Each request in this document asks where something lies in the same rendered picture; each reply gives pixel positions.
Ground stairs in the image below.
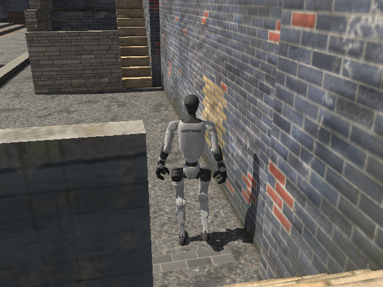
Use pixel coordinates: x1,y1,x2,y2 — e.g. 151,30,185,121
115,0,153,88
216,268,383,287

